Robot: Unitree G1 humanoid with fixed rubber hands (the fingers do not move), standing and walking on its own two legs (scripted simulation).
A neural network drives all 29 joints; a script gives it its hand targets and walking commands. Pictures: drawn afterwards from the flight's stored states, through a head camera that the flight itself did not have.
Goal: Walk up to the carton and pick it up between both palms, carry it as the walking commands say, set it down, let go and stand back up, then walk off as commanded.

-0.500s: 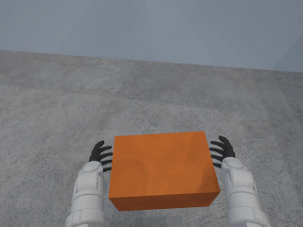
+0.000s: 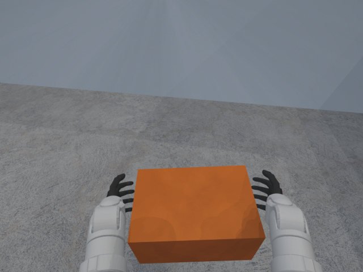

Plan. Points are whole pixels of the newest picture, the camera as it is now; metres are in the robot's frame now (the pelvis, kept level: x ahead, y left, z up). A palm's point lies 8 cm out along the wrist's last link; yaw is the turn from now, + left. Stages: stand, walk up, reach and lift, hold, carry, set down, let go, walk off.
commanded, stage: reach and lift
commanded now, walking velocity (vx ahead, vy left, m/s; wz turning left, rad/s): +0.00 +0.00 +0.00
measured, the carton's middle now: (193, 213) +0.32 +0.00 -0.03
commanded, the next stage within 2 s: hold in 0.86 s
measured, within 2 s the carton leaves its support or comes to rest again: neither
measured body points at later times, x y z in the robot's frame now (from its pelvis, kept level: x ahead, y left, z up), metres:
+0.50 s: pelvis +0.00 +0.00 +0.00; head -0.06 +0.00 +0.45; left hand +0.30 +0.19 +0.04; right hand +0.30 -0.19 +0.04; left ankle +0.00 +0.14 -0.75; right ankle +0.01 -0.13 -0.75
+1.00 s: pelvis -0.01 +0.00 +0.00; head -0.06 +0.00 +0.45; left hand +0.28 +0.20 +0.04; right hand +0.29 -0.18 +0.04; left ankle +0.00 +0.14 -0.75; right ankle +0.01 -0.13 -0.75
